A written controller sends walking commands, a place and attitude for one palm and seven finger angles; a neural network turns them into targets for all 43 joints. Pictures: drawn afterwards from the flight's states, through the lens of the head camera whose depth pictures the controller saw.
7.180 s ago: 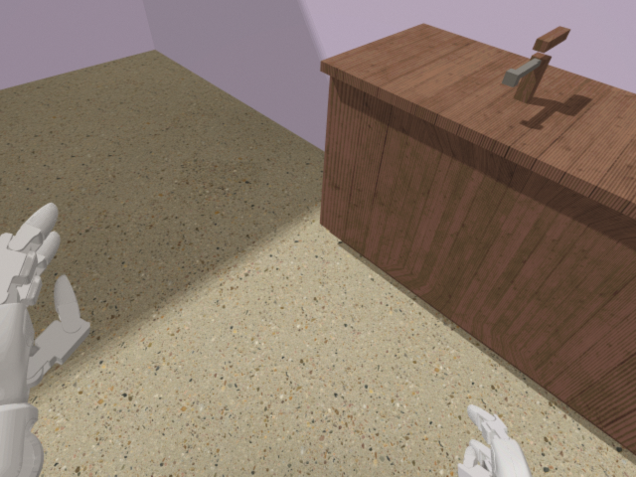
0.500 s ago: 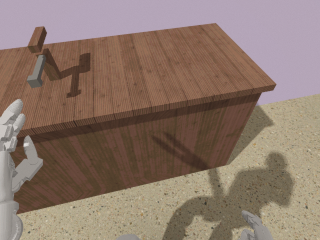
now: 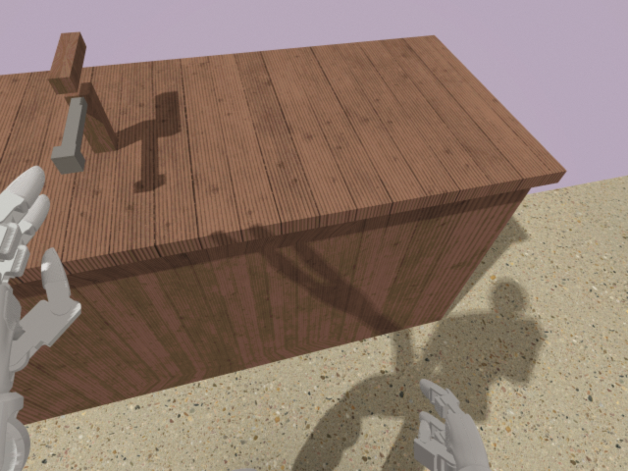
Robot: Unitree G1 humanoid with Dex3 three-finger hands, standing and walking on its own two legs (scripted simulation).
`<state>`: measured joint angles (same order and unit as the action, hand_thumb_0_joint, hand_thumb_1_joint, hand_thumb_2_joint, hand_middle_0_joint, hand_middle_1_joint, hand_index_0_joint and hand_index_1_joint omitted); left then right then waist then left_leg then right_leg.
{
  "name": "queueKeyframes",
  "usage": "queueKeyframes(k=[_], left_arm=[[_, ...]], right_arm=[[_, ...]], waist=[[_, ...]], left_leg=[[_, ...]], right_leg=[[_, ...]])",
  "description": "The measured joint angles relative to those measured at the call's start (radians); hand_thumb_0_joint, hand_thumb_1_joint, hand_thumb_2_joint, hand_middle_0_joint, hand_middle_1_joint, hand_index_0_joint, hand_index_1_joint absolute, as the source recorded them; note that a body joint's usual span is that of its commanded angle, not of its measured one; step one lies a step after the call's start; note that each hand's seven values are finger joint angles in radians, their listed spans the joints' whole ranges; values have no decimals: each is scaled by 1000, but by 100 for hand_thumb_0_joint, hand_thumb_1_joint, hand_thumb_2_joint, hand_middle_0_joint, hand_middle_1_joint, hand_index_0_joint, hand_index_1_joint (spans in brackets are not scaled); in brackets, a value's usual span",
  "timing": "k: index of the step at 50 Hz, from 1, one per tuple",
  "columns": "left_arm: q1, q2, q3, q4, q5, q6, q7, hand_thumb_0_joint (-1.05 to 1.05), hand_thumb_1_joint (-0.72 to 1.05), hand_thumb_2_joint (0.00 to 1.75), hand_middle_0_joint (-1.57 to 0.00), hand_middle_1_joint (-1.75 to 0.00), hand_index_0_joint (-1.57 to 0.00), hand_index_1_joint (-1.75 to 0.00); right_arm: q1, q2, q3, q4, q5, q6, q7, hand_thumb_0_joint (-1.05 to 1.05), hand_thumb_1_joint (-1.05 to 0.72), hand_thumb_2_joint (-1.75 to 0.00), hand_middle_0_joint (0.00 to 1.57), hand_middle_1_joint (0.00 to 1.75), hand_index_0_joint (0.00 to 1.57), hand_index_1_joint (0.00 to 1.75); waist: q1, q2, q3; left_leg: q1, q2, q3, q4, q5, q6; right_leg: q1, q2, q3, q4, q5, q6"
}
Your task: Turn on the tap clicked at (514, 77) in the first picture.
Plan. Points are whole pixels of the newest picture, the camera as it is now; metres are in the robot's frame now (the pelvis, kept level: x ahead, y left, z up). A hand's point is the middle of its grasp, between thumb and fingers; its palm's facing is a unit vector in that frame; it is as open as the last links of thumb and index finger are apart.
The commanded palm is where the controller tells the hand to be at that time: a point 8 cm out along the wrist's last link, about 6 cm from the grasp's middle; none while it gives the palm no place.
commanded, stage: come to a stop and stand still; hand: left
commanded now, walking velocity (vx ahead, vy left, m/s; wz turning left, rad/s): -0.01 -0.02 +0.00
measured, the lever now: (68, 159) +0.46 +0.37 +0.12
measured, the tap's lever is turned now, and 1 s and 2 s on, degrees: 0 0 0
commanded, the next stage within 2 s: look again from close up in 1.46 s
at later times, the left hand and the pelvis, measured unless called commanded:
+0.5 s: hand (120, 360) +0.19 +0.19 +0.13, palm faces +0.26 -0.91 -0.31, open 7.4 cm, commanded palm +0.14 +0.24 +0.18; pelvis -0.04 -0.03 +0.00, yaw -3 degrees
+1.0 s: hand (22, 313) +0.21 +0.27 +0.17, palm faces +0.40 -0.86 -0.32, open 7.4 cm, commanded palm +0.15 +0.30 +0.18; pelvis -0.01 +0.03 +0.01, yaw -2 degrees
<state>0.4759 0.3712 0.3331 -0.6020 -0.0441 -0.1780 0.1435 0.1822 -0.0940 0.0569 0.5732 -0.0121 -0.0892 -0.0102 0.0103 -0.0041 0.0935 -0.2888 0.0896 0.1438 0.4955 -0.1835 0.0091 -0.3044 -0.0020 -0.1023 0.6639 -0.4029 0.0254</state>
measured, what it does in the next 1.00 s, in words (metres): steps on the spot: right foot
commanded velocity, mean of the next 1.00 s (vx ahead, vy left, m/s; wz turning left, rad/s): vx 0.00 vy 0.00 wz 0.00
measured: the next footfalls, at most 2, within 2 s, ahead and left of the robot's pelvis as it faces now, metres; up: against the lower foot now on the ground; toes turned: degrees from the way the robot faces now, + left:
right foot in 0.06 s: +0.05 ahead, -0.10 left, +0.00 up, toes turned -2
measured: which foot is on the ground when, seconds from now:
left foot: down 0.00-1.00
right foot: up 0.00-0.04, down 0.06-1.00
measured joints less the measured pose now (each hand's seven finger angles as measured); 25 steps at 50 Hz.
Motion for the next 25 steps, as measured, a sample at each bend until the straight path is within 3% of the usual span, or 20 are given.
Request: queueKeyframes(k=[3, 5, 7, 9, 12, 14, 18, 21, 25], left_arm=[[19, 34, 22, -3, -3, 0, -4, 2, 89, 90, -21, -31, -21, -30], [15, 34, 35, 27, -2, 0, -4, 2, 89, 90, -22, -31, -22, -30], [-151, 120, 68, 129, 45, 1, -67, 2, 88, 90, -22, -31, -22, -30], [-310, 182, 126, 263, 31, -27, -76, 2, 88, 90, -23, -31, -23, -30], [-320, 150, 190, 359, -15, -19, -56, 2, 88, 90, -22, -31, -22, -30], [-241, 74, 148, 344, -26, 4, -48, 1, 89, 90, -21, -30, -21, -30], [-60, -68, -46, 261, -1, 38, -61, 2, 90, 90, -20, -30, -20, -30], [8, -74, -116, 207, 19, 38, -65, 2, 89, 90, -21, -31, -21, -30], [-26, -2, -66, 152, 16, 17, -28, 2, 88, 90, -22, -31, -22, -30]], right_arm=[[-4, -6, 2, -7, 4, 4, -1, 1, -90, -90, 21, 30, 20, 30], [-13, -27, -5, -1, 10, 15, -4, 1, -90, -90, 21, 30, 20, 30], [12, -50, -40, 21, -7, -17, -23, 1, -90, -90, 21, 30, 20, 30], [13, -79, -47, 59, 3, -24, -25, 1, -90, -90, 21, 30, 20, 30], [18, -125, -61, 56, 28, -23, -7, 1, -90, -90, 21, 30, 20, 30], [41, -159, -79, 35, 43, -31, 3, 1, -90, -90, 21, 30, 20, 30], [85, -190, -94, 21, 47, -33, -11, 1, -91, -90, 21, 30, 20, 30], [101, -176, -88, 24, 31, -38, -31, 1, -91, -90, 20, 30, 20, 30], [98, -154, -76, 24, 17, -43, -46, 1, -91, -90, 20, 30, 19, 30]], waist=[[4, 14, 2], [0, 50, 10], [47, 71, 21], [70, 57, 17], [57, 44, 1], [33, 49, -16], [-4, 21, -60], [-11, -35, -71], [-7, -67, -55]], left_leg=[[-16, 6, 2, 24, -3, -13], [-25, 27, -11, 51, -10, -24], [-42, 33, -38, 78, -17, -20], [-37, 5, -65, 71, -37, -9], [-13, -27, -83, 22, -3, 5], [9, -32, -83, -1, 17, 9], [11, -53, -104, 35, -91, 20], [12, -75, -121, 87, -110, 21], [37, -77, -145, 44, -46, 15]], right_leg=[[53, 6, -7, -128, 88, -2], [68, 28, -22, -160, 169, -49], [71, 44, -41, -163, 176, -90], [53, 42, -42, -149, 172, -110], [42, 48, -2, -155, 190, -101], [55, 52, 15, -168, 200, -87], [78, 52, 26, -200, 209, -78], [76, 57, 29, -203, 220, -102], [65, 76, 17, -198, 228, -102]])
